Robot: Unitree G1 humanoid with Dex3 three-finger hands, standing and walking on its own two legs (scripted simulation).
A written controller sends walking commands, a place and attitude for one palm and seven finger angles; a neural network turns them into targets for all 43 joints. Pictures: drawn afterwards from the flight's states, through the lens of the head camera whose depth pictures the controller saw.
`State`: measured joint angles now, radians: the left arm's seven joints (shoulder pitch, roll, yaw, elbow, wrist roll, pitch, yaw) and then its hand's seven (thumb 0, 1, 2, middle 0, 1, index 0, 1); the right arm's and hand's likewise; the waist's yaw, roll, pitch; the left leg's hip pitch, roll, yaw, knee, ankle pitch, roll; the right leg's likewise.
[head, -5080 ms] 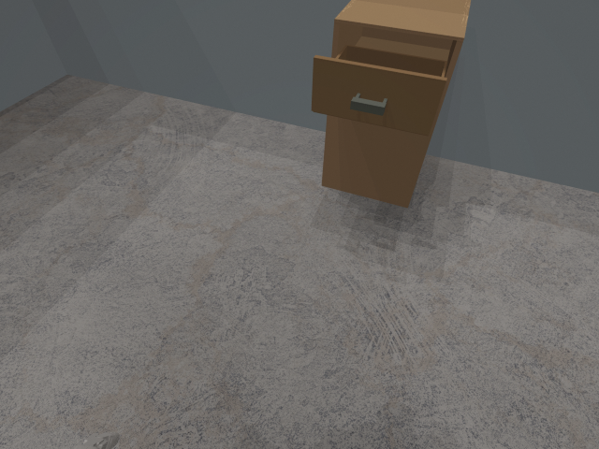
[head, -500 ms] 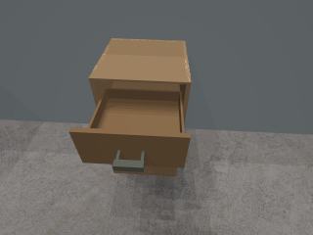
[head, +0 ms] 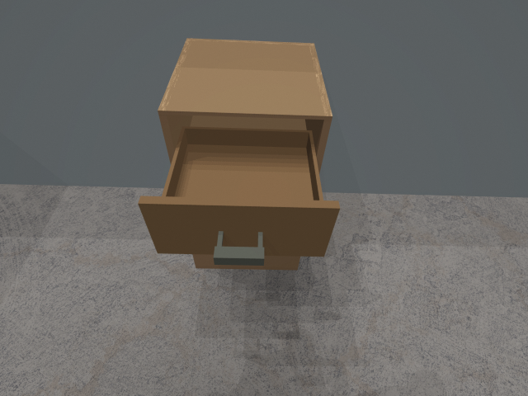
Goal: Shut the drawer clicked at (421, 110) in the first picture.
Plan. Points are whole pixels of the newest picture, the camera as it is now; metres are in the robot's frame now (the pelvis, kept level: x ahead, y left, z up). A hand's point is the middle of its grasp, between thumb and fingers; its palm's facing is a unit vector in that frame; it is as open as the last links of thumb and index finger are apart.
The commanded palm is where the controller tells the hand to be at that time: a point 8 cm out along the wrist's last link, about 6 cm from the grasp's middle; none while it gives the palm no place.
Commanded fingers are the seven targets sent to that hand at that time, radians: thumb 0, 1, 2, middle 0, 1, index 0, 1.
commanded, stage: come to a stop and stand still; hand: left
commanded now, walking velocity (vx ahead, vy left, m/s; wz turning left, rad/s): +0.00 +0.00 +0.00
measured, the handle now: (240, 246) +0.42 +0.07 -0.09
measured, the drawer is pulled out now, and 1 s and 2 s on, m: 0.30 0.30 0.30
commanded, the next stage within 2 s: look again from close up in 1.16 s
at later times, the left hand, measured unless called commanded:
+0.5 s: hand out of the picture +0.02 +0.15 -0.17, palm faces +0.03 -0.98 -0.17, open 7.4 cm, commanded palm none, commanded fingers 0.00 0.90 0.90 -0.20 -0.30 -0.20 -0.30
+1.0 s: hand out of the picture +0.04 +0.13 -0.17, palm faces +0.02 -0.98 -0.20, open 7.3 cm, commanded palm none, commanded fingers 0.00 0.90 0.90 -0.20 -0.30 -0.20 -0.30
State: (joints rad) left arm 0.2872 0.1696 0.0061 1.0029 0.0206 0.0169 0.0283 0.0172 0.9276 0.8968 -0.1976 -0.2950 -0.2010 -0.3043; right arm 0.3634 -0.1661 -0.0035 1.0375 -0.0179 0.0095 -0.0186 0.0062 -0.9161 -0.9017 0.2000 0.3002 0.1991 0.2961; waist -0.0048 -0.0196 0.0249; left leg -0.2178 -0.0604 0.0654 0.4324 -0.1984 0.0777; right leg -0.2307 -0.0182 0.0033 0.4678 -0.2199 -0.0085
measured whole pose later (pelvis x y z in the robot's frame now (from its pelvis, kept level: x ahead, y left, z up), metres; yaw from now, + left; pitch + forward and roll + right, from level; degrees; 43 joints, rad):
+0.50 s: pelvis +0.03 -0.01 +0.00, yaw +0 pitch +0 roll +0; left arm 0.32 0.12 -0.02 1.09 0.02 0.00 0.03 0.01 0.91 0.90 -0.19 -0.29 -0.20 -0.30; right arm 0.28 -0.17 0.01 1.08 -0.01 -0.02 -0.03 0.01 -0.92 -0.90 0.20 0.30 0.20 0.30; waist 0.01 0.00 0.02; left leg -0.16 -0.06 0.06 0.37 -0.21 0.07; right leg -0.18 -0.02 0.00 0.42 -0.24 0.01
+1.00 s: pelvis +0.04 -0.04 +0.00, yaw +0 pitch -1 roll +1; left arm 0.29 0.15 -0.02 1.11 0.01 -0.02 0.04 0.01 0.92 0.90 -0.19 -0.29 -0.20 -0.30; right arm 0.28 -0.15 0.02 1.13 -0.01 -0.02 -0.03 0.01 -0.92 -0.90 0.20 0.30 0.20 0.30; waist 0.00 0.01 0.03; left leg -0.12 -0.02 0.04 0.37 -0.23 0.02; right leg -0.14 0.02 -0.02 0.41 -0.25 -0.04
